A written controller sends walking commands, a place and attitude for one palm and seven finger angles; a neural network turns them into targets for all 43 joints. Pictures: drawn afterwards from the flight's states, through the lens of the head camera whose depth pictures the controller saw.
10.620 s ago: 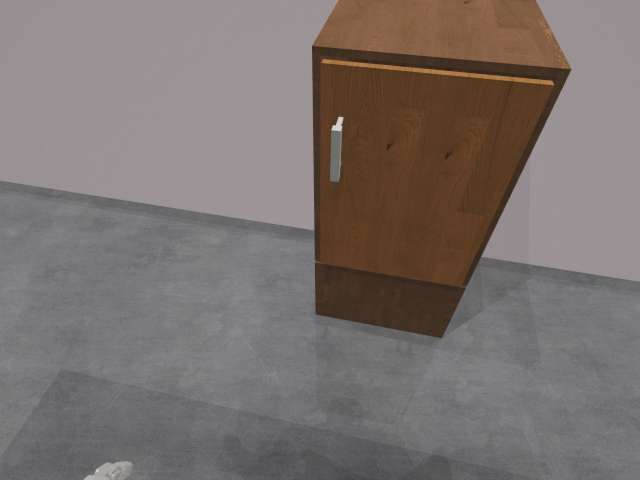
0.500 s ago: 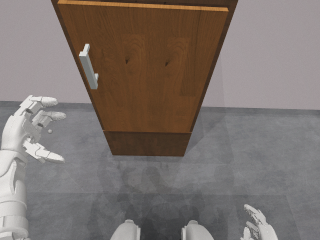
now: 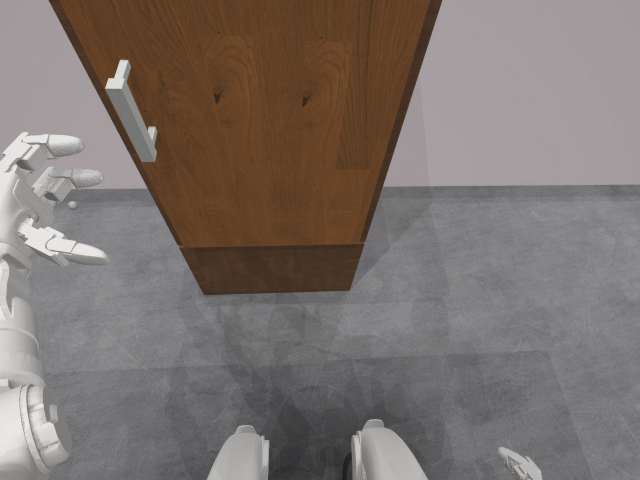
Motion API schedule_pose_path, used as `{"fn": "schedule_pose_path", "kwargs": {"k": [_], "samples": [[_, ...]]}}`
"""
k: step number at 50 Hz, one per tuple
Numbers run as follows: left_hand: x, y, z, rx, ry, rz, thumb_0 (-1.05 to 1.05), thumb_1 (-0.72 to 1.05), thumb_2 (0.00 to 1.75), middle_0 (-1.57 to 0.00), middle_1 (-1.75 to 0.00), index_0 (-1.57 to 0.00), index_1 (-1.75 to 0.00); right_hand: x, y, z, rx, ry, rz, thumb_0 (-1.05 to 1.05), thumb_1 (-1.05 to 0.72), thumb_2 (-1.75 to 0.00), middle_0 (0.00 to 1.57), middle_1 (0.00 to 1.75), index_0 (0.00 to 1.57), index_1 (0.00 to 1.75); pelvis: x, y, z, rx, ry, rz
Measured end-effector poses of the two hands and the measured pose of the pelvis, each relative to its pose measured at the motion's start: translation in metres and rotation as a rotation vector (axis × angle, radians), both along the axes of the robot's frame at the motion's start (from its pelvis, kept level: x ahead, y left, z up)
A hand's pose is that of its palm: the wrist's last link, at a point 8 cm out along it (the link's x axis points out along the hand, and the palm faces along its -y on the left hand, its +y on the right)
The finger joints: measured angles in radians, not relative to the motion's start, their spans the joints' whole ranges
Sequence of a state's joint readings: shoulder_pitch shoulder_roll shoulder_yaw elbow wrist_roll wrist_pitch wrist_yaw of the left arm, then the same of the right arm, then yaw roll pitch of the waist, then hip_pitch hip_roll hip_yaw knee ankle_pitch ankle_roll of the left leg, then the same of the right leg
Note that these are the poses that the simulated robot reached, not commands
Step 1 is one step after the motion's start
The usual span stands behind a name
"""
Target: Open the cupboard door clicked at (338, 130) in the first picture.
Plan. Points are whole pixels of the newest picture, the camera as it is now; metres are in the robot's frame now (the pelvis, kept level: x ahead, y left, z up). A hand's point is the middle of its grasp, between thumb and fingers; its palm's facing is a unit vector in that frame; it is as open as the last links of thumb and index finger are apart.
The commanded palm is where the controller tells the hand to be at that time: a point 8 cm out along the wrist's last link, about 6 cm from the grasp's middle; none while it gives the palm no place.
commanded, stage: move the hooked fingers beside the handle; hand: left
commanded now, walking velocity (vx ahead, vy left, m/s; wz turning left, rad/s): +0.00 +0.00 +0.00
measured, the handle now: (136, 113) +0.57 +0.25 +0.07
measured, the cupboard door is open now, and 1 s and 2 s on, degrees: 0 0 0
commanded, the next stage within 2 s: slide the fingers in behind the handle in 1.52 s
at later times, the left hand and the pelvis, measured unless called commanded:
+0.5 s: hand (82, 164) +0.47 +0.29 +0.08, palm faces +0.03 -1.00 -0.01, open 14.0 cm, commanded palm +0.46 +0.34 +0.07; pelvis +0.00 +0.01 -0.01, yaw -1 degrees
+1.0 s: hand (91, 145) +0.52 +0.30 +0.06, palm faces +0.04 -1.00 -0.02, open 14.0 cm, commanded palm +0.51 +0.34 +0.06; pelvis +0.00 +0.02 -0.02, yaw -2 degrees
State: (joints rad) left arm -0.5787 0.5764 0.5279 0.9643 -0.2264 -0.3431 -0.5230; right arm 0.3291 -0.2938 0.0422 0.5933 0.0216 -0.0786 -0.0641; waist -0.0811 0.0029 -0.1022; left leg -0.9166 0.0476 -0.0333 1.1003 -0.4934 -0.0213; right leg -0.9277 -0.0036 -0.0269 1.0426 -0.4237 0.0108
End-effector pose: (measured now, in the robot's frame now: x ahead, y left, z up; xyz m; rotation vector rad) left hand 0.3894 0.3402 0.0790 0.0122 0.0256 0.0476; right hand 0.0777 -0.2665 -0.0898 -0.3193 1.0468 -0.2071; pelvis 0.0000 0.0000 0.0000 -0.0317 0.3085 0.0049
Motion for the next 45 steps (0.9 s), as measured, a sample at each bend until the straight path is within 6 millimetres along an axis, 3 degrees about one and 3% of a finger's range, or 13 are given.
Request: {"fn": "schedule_pose_path", "kwargs": {"k": [38, 45], "samples": [[0.099, 0.018, 0.002, 0.015, -0.005, -0.016, -0.02, -0.5, 0.3, -0.3, -1.2, -0.3, -1.2, -0.082, 0.013, -0.012, -0.047, 0.316, -0.108, 0.01, -0.9, -0.9, 0.2, 0.3, 0.2, 0.3, -0.007, 0.017, -0.019, -0.041, 0.128, -0.007], [0.109, 0.014, -0.013, -0.004, 0.044, -0.038, -0.02, -0.5, 0.3, -0.3, -1.2, -0.3, -1.2, -0.091, 0.02, -0.011, -0.034, 0.366, -0.129, 0.01, -0.9, -0.9, 0.2, 0.3, 0.2, 0.3, -0.003, 0.02, -0.019, -0.042, 0.149, -0.016]]}}
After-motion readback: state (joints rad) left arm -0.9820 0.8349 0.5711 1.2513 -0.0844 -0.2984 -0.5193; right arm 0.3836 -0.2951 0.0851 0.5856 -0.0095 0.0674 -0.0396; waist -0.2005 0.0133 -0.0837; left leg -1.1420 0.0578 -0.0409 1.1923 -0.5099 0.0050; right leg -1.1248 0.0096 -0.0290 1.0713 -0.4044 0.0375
